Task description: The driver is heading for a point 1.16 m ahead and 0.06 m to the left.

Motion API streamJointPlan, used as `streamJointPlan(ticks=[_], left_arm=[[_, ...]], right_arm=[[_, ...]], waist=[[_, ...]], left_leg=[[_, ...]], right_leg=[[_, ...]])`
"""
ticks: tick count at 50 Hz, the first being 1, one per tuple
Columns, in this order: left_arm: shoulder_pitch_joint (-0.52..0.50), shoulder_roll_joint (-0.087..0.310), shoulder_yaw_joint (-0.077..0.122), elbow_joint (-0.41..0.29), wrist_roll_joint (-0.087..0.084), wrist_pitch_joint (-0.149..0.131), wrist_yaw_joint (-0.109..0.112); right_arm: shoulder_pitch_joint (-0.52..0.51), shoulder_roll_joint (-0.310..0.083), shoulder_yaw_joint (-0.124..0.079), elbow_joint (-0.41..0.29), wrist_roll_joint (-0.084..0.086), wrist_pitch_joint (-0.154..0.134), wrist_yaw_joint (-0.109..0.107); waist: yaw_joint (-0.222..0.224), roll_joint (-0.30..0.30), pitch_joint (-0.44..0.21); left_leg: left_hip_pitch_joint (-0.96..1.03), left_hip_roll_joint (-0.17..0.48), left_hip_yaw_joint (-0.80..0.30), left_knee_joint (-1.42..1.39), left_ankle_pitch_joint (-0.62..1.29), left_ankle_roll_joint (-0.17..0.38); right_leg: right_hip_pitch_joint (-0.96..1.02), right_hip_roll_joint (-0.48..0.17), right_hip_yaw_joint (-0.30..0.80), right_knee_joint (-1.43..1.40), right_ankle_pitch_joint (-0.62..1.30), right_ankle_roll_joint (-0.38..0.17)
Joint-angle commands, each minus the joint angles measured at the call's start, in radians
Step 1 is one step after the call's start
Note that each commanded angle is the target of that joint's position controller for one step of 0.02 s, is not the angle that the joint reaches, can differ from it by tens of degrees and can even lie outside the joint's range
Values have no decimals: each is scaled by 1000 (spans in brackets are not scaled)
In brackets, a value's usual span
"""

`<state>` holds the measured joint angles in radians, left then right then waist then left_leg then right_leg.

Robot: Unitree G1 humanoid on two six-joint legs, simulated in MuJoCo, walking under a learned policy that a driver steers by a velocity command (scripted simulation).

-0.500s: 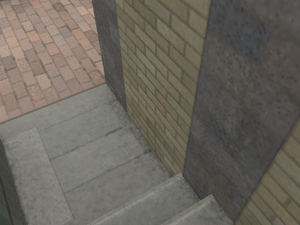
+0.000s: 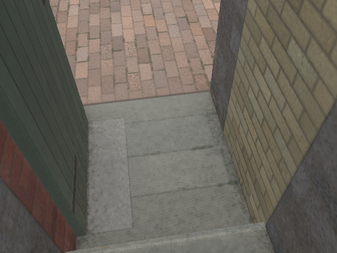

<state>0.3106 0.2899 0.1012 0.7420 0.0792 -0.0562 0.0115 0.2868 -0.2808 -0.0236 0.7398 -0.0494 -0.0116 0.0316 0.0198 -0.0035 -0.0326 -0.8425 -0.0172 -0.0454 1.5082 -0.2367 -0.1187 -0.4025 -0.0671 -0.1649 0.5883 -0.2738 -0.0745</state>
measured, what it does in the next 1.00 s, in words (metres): steps on the spot: left foot, then right foot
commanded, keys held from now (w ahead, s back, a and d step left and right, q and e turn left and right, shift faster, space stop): q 0.16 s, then no key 0.84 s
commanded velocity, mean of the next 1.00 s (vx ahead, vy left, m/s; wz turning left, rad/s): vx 0.00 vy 0.00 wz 0.23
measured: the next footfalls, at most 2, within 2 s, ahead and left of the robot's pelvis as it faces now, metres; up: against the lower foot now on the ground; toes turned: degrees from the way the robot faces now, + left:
left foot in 0.20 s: +0.02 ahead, +0.16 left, +0.00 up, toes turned +12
right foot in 0.52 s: +0.05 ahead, -0.02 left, +0.00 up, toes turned +8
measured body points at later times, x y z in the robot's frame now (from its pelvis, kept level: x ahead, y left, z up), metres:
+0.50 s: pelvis +0.00 +0.08 -0.04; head +0.03 +0.07 +0.41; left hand +0.03 +0.34 -0.16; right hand +0.13 -0.12 -0.18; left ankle -0.02 +0.15 -0.73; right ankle +0.03 -0.03 -0.69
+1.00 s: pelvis +0.00 +0.06 -0.01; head +0.03 +0.07 +0.44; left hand +0.06 +0.33 -0.15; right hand +0.17 -0.15 -0.13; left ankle -0.02 +0.15 -0.73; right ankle +0.01 -0.03 -0.73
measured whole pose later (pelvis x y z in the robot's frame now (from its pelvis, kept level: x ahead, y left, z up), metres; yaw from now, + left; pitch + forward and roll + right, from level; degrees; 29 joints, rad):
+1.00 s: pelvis +0.00 +0.06 -0.01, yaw +11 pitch +0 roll +1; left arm 0.09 0.24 0.01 1.04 -0.01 -0.05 -0.07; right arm 0.18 -0.25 -0.01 0.84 -0.03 -0.04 0.14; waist 0.03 -0.02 0.04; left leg -0.28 -0.05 0.04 0.61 -0.34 0.05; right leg -0.29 0.00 -0.05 0.64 -0.36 -0.04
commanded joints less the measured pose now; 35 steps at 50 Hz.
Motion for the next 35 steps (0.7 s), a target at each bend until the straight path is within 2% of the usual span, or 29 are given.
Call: streamJointPlan(ticks=[1,3,4,6,7,8,9,10,11,12,13,14,15,16,17,18,19,21,23,24,25,26,27,28,29,30,31,33,35], left_arm=[[-54,130,23,-59,-4,-33,28],[-32,153,31,-53,-2,-40,34],[-57,167,38,-67,-10,-46,33],[-71,180,43,-75,-23,-63,53],[-28,155,36,-51,-33,-76,62],[-47,167,36,-43,-37,-81,67],[-44,182,40,-24,-34,-79,70],[-59,191,49,-11,-28,-75,72],[1,94,23,-2,-14,-73,66],[-67,23,0,-124,-17,-88,64],[-142,27,-9,-142,-73,-93,65],[-219,16,-18,-157,-101,-96,60],[-220,49,-16,-134,-83,-87,57],[-198,105,-7,-95,-47,-70,54],[-61,67,-27,23,-42,-38,15],[92,4,-58,116,-15,-16,-23],[152,-23,-67,157,-3,-2,-55],[121,41,-53,167,-30,8,-105],[112,42,-54,172,-45,1,-99],[-65,49,-60,119,-73,-7,-85],[-96,7,-82,137,-100,-3,-77],[-2,-27,-98,199,-119,-1,-72],[-46,32,-99,194,-121,-6,-69],[-106,79,-88,201,-91,-13,-72],[-203,114,-73,207,-78,-19,-70],[-209,85,-73,228,-95,-22,-70],[-197,61,-78,244,-108,-22,-71],[-127,34,-80,283,-97,-14,-73],[-97,6,-86,304,-91,-11,-72]], right_arm=[[93,-15,10,-21,3,2,26],[50,-12,13,-22,-17,4,29],[39,1,16,-21,-32,5,30],[4,11,17,-24,-46,7,24],[30,15,7,-10,-51,12,18],[14,-6,-7,-41,-65,10,18],[14,-17,-22,-42,-52,1,10],[86,-45,-45,-9,-27,-20,-1],[162,-87,-71,29,-8,-48,-17],[256,-250,-105,12,2,-75,-40],[397,-246,-109,27,-55,-95,-4],[438,-187,-102,62,-69,-90,28],[306,-154,-98,64,-16,-73,35],[151,-121,-82,30,21,-71,37],[110,-3,-43,19,22,-81,71],[44,70,-14,34,-6,-75,90],[-71,56,-6,0,7,-78,91],[-202,-35,0,-28,24,-105,71],[-199,-46,23,8,4,-118,72],[-126,-12,36,10,44,-120,90],[-79,-11,40,46,82,-102,117],[-26,-15,47,85,103,-79,152],[60,-59,18,85,100,-61,150],[74,-95,-1,74,67,-55,138],[-1,-100,-7,43,32,-51,134],[-104,-68,-1,13,22,-45,130],[-117,-54,0,10,22,-45,123],[-81,-29,7,28,33,-46,118],[-90,-3,11,25,29,-43,117]], waist=[[-31,-53,-32],[-8,-77,-27],[-14,-80,-32],[11,-88,-17],[29,-125,-16],[32,-133,-33],[33,-131,-41],[14,-61,-66],[0,133,-116],[-13,373,-237],[-143,136,-234],[-207,98,-128],[-134,90,-78],[-51,78,-80],[8,-5,-29],[85,-3,-13],[133,8,-2],[147,34,-24],[132,74,-54],[40,63,-27],[9,46,-61],[30,28,-83],[-56,-42,-118],[-90,-57,-88],[-81,-52,4],[-46,-42,33],[-42,-37,73],[-15,-29,48],[0,-29,8]], left_leg=[[35,87,20,-113,99,-20],[95,99,60,-207,76,-11],[132,104,63,-293,30,8],[223,74,152,-469,-1,55],[232,48,167,-507,-13,78],[263,35,150,-573,-45,107],[314,10,153,-657,-65,123],[418,-17,144,-879,23,128],[649,8,61,-961,447,211],[991,291,-385,-959,913,496],[1125,355,-462,-979,934,528],[1053,379,-505,-1019,732,526],[955,385,-461,-1017,603,527],[779,370,-366,-985,566,515],[535,311,-286,-971,435,428],[290,212,-192,-970,365,359],[123,133,-110,-967,333,306],[-63,62,11,-935,235,227],[24,86,-27,-880,395,196],[291,145,-107,-914,431,179],[452,156,-180,-884,364,180],[505,159,-272,-852,332,178],[592,126,-236,-878,121,140],[576,112,-193,-943,-23,133],[538,87,-135,-1001,-130,122],[530,72,-93,-998,-172,131],[482,67,-93,-1000,-151,162],[512,57,-80,-998,-3,213],[578,52,-53,-981,135,215]], right_leg=[[26,-264,190,-231,109,-187],[22,-287,200,-229,68,-173],[42,-293,189,-226,87,-169],[18,-263,121,-185,59,-106],[43,-302,152,-173,7,-91],[64,-329,165,-124,-2,-63],[57,-347,179,-83,39,-56],[60,-306,123,70,-43,-17],[-108,-190,10,357,-114,48],[-543,8,-64,713,-529,136],[-719,91,199,723,-530,137],[-806,79,281,691,-491,150],[-838,-2,263,712,-421,151],[-743,-42,224,790,-326,163],[-586,-85,272,826,-200,175],[-398,-88,272,864,51,174],[-260,-68,221,868,158,181],[-40,-27,143,876,221,191],[32,-28,124,789,152,218],[-134,-39,143,427,-187,260],[-113,-64,165,199,-180,274],[-24,-84,211,135,125,260],[-17,-48,248,73,130,201],[5,-15,215,72,10,149],[-47,5,193,74,-98,133],[-64,-8,206,30,-92,125],[-39,2,198,43,-73,113],[10,8,186,57,-10,94],[33,6,180,39,41,86]])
